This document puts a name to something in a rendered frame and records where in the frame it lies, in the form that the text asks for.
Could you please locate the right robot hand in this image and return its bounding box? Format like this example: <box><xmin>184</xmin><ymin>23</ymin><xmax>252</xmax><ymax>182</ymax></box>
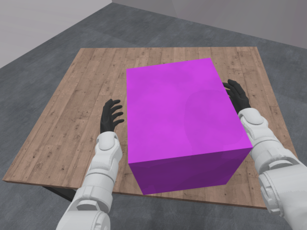
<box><xmin>223</xmin><ymin>79</ymin><xmax>251</xmax><ymax>115</ymax></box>

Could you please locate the carton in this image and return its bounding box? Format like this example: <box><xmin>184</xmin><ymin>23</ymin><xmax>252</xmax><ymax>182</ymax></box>
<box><xmin>126</xmin><ymin>58</ymin><xmax>253</xmax><ymax>195</ymax></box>

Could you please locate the table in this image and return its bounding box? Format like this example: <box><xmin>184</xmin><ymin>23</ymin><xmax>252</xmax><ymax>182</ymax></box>
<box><xmin>2</xmin><ymin>46</ymin><xmax>298</xmax><ymax>210</ymax></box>

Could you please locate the robot right upper arm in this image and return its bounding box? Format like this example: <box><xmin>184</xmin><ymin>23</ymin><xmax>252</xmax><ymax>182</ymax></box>
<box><xmin>258</xmin><ymin>164</ymin><xmax>307</xmax><ymax>230</ymax></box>

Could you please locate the robot left upper arm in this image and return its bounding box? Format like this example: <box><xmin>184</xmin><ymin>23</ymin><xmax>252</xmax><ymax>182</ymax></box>
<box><xmin>57</xmin><ymin>210</ymin><xmax>110</xmax><ymax>230</ymax></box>

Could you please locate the left robot forearm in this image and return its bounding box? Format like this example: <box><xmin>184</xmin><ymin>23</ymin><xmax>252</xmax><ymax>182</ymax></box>
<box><xmin>56</xmin><ymin>131</ymin><xmax>123</xmax><ymax>230</ymax></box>

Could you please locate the right robot forearm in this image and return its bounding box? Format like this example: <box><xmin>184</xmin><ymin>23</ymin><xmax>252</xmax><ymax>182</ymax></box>
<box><xmin>238</xmin><ymin>108</ymin><xmax>307</xmax><ymax>175</ymax></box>

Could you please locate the left robot hand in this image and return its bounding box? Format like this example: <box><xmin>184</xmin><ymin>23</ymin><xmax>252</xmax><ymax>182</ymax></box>
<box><xmin>100</xmin><ymin>99</ymin><xmax>124</xmax><ymax>134</ymax></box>

